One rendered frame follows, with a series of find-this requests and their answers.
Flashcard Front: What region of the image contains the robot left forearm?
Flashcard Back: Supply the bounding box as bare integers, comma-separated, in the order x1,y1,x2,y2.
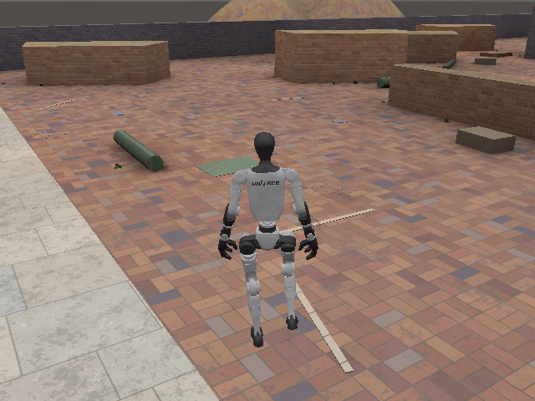
220,203,236,241

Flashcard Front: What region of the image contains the robot right forearm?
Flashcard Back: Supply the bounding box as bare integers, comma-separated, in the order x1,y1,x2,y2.
298,201,316,241

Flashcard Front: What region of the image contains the right robot upper arm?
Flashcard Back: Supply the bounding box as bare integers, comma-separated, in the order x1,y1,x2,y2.
283,168,307,215

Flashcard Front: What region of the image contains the robot right hand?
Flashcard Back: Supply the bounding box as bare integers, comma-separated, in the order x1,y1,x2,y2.
298,237,318,260

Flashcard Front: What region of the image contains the robot left thigh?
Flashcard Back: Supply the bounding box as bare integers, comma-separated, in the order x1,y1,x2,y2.
239,234,261,297

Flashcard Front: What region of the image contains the left robot upper arm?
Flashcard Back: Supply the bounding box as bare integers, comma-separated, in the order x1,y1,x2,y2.
227,169,248,216

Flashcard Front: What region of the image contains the robot left hand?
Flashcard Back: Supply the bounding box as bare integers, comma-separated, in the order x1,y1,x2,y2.
218,239,237,260

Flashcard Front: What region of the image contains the humanoid robot head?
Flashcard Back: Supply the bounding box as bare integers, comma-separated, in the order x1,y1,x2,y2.
251,132,280,173

